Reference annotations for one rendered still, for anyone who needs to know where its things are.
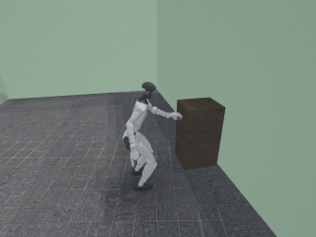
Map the left robot forearm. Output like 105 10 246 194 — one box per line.
156 109 172 119

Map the cabinet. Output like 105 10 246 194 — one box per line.
175 97 226 171

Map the robot left upper arm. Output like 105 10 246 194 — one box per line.
146 99 158 115

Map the robot left shin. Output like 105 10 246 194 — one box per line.
135 150 153 171

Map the right robot foot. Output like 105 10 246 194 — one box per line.
134 183 153 191

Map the robot left hand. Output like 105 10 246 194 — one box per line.
171 112 182 119

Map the robot right hand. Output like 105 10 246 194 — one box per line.
129 150 140 167

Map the drawer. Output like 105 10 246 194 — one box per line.
177 105 188 128

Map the right robot forearm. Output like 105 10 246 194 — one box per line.
126 123 137 151

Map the robot right upper arm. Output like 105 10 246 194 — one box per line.
125 103 146 127

